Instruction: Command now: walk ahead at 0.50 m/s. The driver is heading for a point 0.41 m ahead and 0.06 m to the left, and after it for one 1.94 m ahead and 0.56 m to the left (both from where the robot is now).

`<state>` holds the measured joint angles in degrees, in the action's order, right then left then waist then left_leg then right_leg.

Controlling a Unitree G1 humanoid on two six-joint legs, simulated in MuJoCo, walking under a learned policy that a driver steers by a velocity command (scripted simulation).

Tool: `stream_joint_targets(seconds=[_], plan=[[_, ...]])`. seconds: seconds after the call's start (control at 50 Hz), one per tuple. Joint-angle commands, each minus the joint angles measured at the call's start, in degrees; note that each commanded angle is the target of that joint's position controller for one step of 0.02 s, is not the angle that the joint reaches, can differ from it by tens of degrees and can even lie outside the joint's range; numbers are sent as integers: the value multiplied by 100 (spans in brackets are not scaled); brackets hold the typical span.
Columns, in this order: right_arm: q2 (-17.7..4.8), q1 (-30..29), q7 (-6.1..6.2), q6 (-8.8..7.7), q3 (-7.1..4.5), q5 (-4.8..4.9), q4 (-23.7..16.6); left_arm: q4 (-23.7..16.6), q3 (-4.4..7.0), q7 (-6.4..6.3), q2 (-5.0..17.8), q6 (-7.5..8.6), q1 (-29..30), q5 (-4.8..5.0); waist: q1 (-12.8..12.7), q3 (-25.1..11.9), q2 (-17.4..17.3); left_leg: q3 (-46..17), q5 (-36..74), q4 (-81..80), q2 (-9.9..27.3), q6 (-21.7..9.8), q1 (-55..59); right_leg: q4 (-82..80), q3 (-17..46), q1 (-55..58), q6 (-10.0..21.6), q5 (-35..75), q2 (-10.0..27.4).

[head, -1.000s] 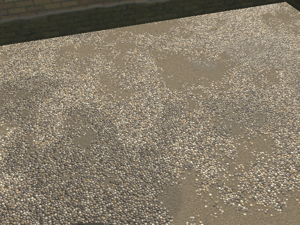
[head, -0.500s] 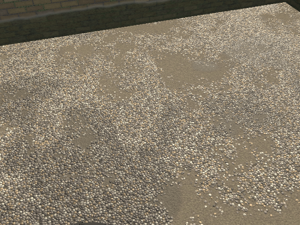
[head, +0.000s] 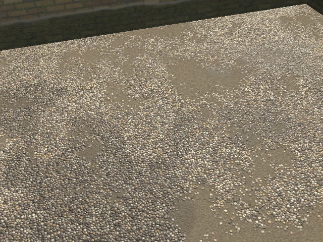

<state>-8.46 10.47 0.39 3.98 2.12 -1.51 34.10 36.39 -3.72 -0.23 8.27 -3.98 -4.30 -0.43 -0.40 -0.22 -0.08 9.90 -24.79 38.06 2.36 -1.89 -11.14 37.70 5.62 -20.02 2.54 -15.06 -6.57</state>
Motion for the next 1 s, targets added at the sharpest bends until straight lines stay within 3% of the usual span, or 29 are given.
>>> stream_joint_targets(seconds=[0.02,0.06,0.08,0.14,0.16,0.2,0.26,0.3,0.32,0.4,0.42,0.46,0.48,0.54,0.56,0.6,0.62,0.68,0.7,0.72,0.74,0.78,0.82,0.86,0.88,0.9,0.92,0.94,1.0], plan=[[-326,-652,19,-40,-61,36,-638,-675,83,90,343,117,853,-27,-94,120,-23,-620,1230,-721,444,-111,-95,-441,180,-356,106,1410,370],[-464,-482,30,-40,-141,-23,-599,-583,98,110,357,182,653,-135,-71,-330,-12,-544,1432,-569,446,-76,6,-417,126,-20,131,1993,357],[-460,-76,26,-104,-153,-35,-442,-433,106,-10,363,161,342,-27,71,-881,7,-437,309,-654,266,-41,261,-593,356,295,164,981,354],[-320,-343,4,-101,-77,9,-485,-557,95,-25,339,76,656,16,15,-226,-7,-475,89,-796,241,-102,38,-702,426,-115,134,420,389],[-323,-681,18,-41,-65,42,-645,-676,79,86,324,113,874,-24,-97,106,-52,-607,1184,-725,422,-102,-126,-440,165,-301,108,1441,382],[-448,-140,19,-91,-139,-29,-465,-446,102,1,361,139,364,-37,48,-737,-28,-466,309,-703,296,-63,194,-589,343,210,147,886,359],[-355,-644,25,-55,-78,38,-625,-672,80,83,318,131,878,-41,-92,70,-32,-604,1165,-732,426,-104,-133,-427,155,-232,119,1518,382],[-430,-524,28,-28,-129,-20,-617,-579,94,106,347,169,669,-120,-76,-319,-7,-526,1380,-556,416,-62,-23,-408,116,-15,133,2008,372],[-427,-101,22,-91,-142,-37,-459,-433,102,-12,357,150,355,-20,70,-876,13,-432,267,-641,246,-31,241,-596,361,289,162,961,370],[-313,-344,3,-96,-69,8,-503,-557,96,-19,353,69,652,17,20,-148,30,-495,121,-786,241,-107,25,-747,444,-203,127,320,403],[-324,-653,17,-42,-56,37,-645,-673,82,91,337,119,864,-25,-95,123,-17,-639,1222,-729,440,-111,-115,-447,168,-347,104,1383,383],[-462,-485,28,-42,-136,-22,-606,-581,97,112,351,184,661,-136,-72,-327,-11,-563,1430,-577,441,-76,-11,-421,113,-11,130,1975,370],[-455,-77,25,-107,-147,-33,-449,-432,105,-8,358,164,352,-29,71,-878,5,-454,305,-663,264,-42,246,-595,342,301,160,960,366],[-314,-343,4,-104,-72,10,-490,-557,93,-23,331,78,664,15,15,-224,-11,-491,88,-805,240,-104,18,-700,406,-101,129,407,398],[-319,-683,17,-43,-61,43,-650,-674,78,87,318,115,880,-26,-98,108,-51,-624,1190,-733,418,-102,-145,-441,147,-285,104,1432,392],[-434,-506,23,-30,-127,-22,-617,-581,94,112,343,174,671,-133,-73,-323,-6,-559,1399,-576,430,-70,-31,-417,104,-6,126,1964,375],[-436,-85,21,-97,-141,-34,-456,-433,102,-8,351,157,359,-28,72,-875,9,-455,271,-661,256,-38,230,-598,343,298,158,937,374],[-310,-341,3,-103,-70,10,-493,-558,93,-23,331,78,671,15,18,-219,6,-495,59,-801,234,-103,14,-718,414,-114,129,367,407],[-317,-685,16,-43,-59,43,-655,-675,77,87,316,117,885,-22,-97,109,-44,-632,1167,-732,414,-102,-149,-450,151,-293,105,1403,399],[-422,-617,18,-30,-108,0,-634,-614,85,113,318,150,722,-109,-113,-151,-65,-601,1358,-647,464,-96,-91,-425,100,-126,106,1771,386],[-442,-143,18,-95,-132,-26,-473,-445,100,4,353,143,373,-39,48,-734,-29,-489,294,-713,290,-64,174,-597,327,216,143,851,375],[-339,-603,25,-54,-72,27,-622,-664,86,83,322,145,885,-49,-76,17,14,-618,1145,-727,423,-93,-152,-429,133,-182,120,1540,382],[-434,-171,21,-97,-138,-21,-473,-448,96,-5,337,140,388,-26,46,-764,-36,-453,256,-668,239,-42,180,-602,341,242,155,908,395],[-296,-274,3,-97,-65,-2,-485,-544,98,-27,338,92,638,13,37,-307,57,-496,24,-796,235,-94,23,-706,398,-51,130,395,397],[-303,-632,15,-49,-54,25,-632,-651,69,82,287,132,829,-37,-97,33,6,-629,1078,-725,400,-93,-136,-497,199,-207,132,1467,425],[-361,-553,20,-36,-80,-21,-608,-556,68,106,262,158,603,-102,-124,-223,18,-585,1143,-661,416,-67,-95,-591,232,2,148,1749,457],[-320,4,17,-86,-71,-45,-383,-333,72,6,280,137,202,-2,36,-742,143,-465,-86,-819,241,-12,176,-960,604,309,189,645,519],[-202,-435,22,-46,0,-28,-567,-519,59,90,269,159,662,-9,-58,-25,227,-584,759,-844,330,10,-146,-851,468,12,197,1533,543],[-240,-267,8,-49,-9,-62,-427,-366,33,123,203,154,493,-47,-73,-314,161,-580,591,-1115,319,88,44,-1294,720,370,207,1653,708]])
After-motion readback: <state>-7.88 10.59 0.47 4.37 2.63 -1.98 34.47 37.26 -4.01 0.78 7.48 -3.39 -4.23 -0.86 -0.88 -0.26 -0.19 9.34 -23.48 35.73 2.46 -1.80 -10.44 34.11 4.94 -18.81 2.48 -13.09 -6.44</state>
